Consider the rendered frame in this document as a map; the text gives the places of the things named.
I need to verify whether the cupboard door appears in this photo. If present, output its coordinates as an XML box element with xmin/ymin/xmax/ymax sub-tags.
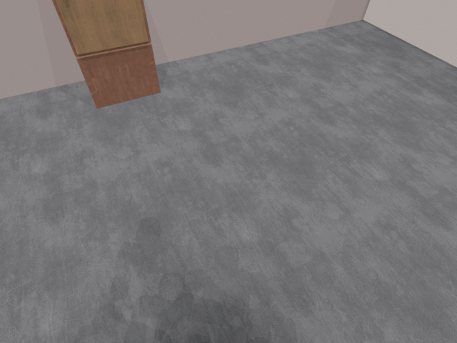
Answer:
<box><xmin>57</xmin><ymin>0</ymin><xmax>148</xmax><ymax>54</ymax></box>

